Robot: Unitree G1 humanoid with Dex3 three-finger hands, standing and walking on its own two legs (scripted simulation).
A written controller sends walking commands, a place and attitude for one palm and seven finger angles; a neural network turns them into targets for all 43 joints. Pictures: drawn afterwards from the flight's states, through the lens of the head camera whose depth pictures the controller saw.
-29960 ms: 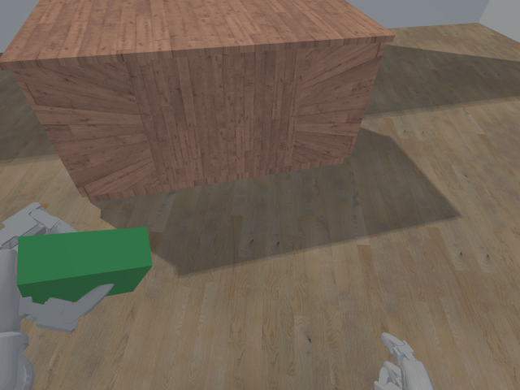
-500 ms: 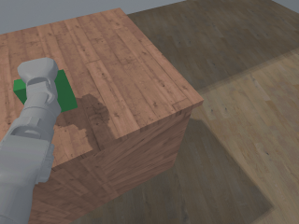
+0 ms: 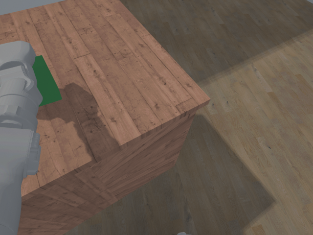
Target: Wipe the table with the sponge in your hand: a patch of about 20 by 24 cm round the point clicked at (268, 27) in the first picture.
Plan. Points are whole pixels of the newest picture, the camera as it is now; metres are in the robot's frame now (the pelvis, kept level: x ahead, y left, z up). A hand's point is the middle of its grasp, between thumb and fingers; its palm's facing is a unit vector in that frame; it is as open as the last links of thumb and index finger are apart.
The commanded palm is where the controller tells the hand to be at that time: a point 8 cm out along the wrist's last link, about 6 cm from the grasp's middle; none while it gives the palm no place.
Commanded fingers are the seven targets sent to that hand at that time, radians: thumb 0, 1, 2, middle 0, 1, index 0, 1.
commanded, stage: wipe back along the third lane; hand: left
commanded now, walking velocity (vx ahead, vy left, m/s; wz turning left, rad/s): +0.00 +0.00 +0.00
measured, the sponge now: (30, 91) +0.49 +0.30 +0.06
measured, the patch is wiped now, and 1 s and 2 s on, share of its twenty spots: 0.90 1.00 1.00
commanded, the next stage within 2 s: slide back across to the middle lane in 1.68 s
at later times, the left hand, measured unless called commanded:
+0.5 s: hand (24, 85) +0.47 +0.29 +0.10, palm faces -0.07 +0.00 -1.00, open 9.0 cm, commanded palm +0.45 +0.26 +0.12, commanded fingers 0.00 0.10 1.30 -1.20 -1.60 -1.20 -1.60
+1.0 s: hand (30, 96) +0.44 +0.27 +0.10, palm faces -0.05 +0.00 -1.00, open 8.9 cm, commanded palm +0.40 +0.25 +0.13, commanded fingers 0.00 0.10 1.30 -1.20 -1.60 -1.20 -1.60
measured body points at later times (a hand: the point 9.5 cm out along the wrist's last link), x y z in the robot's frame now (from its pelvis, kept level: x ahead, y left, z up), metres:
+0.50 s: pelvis +0.02 +0.00 +0.01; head +0.07 +0.00 +0.46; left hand +0.47 +0.29 +0.15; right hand +0.07 -0.26 -0.13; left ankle -0.02 +0.11 -0.72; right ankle -0.01 -0.13 -0.72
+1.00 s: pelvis +0.02 +0.00 +0.01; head +0.05 -0.02 +0.46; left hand +0.44 +0.26 +0.15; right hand +0.13 -0.25 -0.12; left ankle -0.02 +0.11 -0.72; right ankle -0.01 -0.13 -0.72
